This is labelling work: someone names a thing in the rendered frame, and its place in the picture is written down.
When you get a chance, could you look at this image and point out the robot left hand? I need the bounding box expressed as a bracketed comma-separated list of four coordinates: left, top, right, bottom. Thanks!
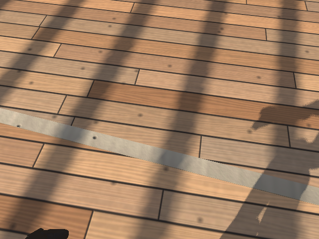
[25, 228, 69, 239]

